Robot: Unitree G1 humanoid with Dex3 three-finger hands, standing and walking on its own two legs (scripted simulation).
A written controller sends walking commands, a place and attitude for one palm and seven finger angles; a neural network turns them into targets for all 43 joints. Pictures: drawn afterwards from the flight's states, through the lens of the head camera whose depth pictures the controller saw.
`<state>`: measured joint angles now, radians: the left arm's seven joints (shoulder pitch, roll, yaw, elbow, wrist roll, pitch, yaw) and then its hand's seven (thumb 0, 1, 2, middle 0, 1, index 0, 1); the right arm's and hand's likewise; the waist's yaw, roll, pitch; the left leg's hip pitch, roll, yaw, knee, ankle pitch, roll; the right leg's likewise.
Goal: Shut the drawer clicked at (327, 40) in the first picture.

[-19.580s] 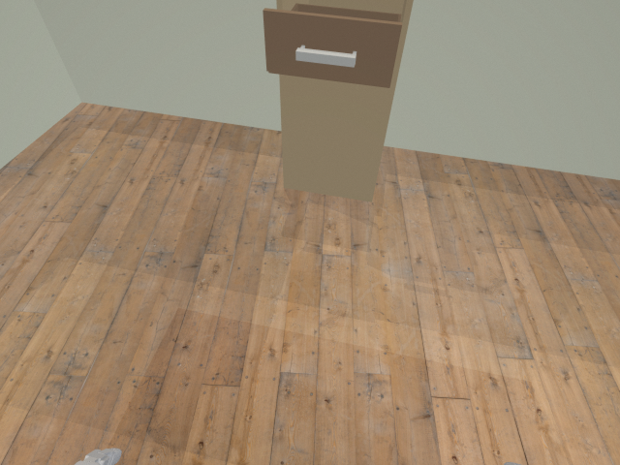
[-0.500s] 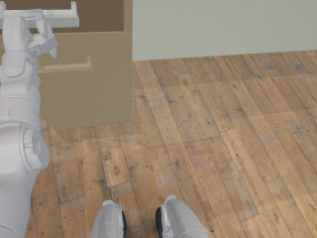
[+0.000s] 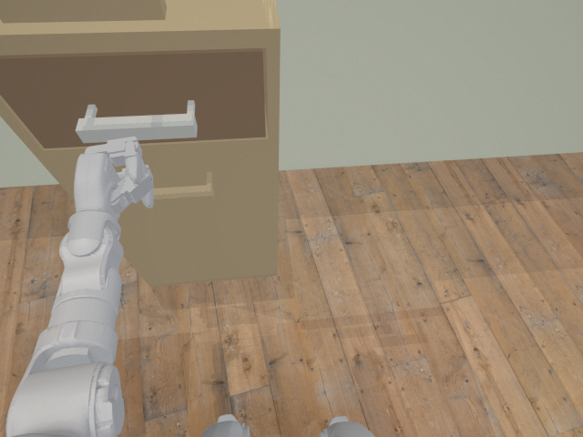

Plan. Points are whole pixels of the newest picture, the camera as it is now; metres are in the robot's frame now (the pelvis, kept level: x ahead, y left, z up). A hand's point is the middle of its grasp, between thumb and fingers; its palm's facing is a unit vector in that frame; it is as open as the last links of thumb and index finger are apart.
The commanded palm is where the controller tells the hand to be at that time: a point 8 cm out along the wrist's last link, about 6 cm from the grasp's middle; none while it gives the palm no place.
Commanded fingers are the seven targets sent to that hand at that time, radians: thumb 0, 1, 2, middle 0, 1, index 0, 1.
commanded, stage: draw the hand back to the body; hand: left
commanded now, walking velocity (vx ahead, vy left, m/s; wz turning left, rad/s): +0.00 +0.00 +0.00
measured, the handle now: (140, 118) +0.58 +0.21 +0.06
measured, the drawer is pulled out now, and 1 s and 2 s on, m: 0.00 0.00 0.00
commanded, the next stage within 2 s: step back with the hand held close in 1.20 s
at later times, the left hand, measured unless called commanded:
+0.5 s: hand (76, 269) +0.29 +0.20 +0.13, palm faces +0.22 -0.95 -0.24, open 3.3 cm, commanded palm +0.25 +0.25 +0.16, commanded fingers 0.00 0.90 0.90 -1.40 -1.60 -1.40 -1.60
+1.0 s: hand out of the picture +0.17 +0.23 +0.20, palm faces +0.41 -0.83 -0.38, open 3.2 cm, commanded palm +0.11 +0.27 +0.23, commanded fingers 0.00 0.90 0.90 -1.40 -1.60 -1.40 -1.60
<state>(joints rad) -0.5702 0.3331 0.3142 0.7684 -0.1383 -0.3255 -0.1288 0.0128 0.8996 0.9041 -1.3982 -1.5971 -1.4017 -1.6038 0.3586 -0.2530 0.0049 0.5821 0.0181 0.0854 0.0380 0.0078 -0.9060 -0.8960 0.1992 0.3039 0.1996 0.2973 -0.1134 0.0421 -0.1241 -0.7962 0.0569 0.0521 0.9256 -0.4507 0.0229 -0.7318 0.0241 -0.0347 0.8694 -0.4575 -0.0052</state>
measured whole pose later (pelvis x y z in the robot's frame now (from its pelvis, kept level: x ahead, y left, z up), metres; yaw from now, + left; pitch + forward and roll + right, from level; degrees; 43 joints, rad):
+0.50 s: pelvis +0.00 -0.01 +0.04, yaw +3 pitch +2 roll +0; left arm 0.01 0.30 0.14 0.12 -0.10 -0.07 0.01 0.01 0.90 0.90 -1.40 -1.60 -1.41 -1.60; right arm 0.18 -0.25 0.04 0.56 0.05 0.01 -0.06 0.01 -0.91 -0.90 0.20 0.30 0.20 0.30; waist 0.01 0.05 -0.04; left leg -0.31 0.02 0.04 0.59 -0.31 0.01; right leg -0.26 0.00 -0.05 0.57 -0.35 -0.02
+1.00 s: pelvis +0.00 -0.01 +0.06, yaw +3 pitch -4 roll +0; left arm 0.49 0.33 0.26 -0.40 -0.08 -0.08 0.09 0.01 0.89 0.90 -1.40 -1.60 -1.41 -1.60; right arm 0.19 -0.24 0.03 0.61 0.01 -0.06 -0.06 0.02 -0.90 -0.90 0.20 0.30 0.20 0.30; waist 0.06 0.08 0.02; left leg -0.10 0.02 0.04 0.41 -0.23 0.01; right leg -0.04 0.01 -0.05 0.38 -0.26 -0.02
